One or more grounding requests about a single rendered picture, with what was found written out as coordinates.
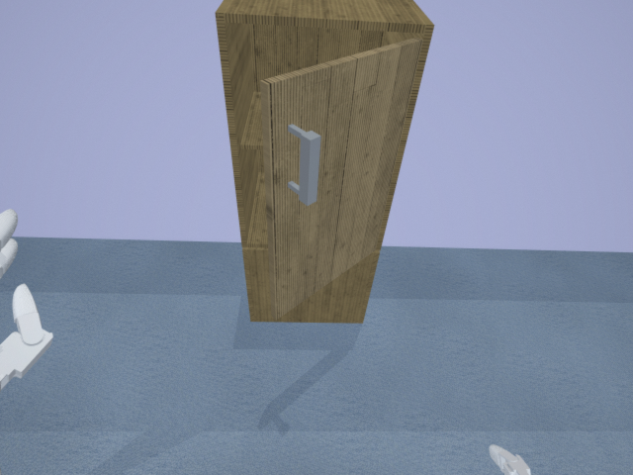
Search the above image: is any robot right hand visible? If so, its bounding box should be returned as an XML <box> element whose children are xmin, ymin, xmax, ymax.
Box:
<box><xmin>489</xmin><ymin>444</ymin><xmax>531</xmax><ymax>475</ymax></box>

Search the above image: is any robot left hand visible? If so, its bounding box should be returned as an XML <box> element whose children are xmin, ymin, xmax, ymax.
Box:
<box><xmin>0</xmin><ymin>209</ymin><xmax>53</xmax><ymax>392</ymax></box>

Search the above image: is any handle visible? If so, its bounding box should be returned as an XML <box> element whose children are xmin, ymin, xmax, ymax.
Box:
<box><xmin>288</xmin><ymin>124</ymin><xmax>321</xmax><ymax>206</ymax></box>

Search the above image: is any cupboard door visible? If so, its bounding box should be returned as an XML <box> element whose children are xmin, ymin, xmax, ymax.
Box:
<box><xmin>260</xmin><ymin>38</ymin><xmax>423</xmax><ymax>320</ymax></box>

